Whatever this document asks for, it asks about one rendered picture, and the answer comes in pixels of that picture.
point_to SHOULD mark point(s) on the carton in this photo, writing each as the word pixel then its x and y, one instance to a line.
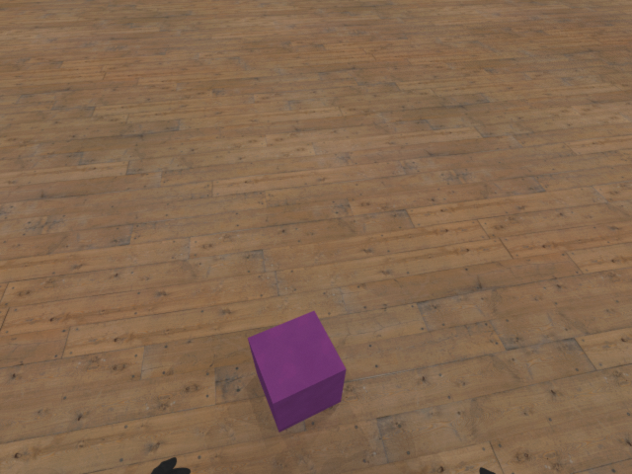
pixel 299 369

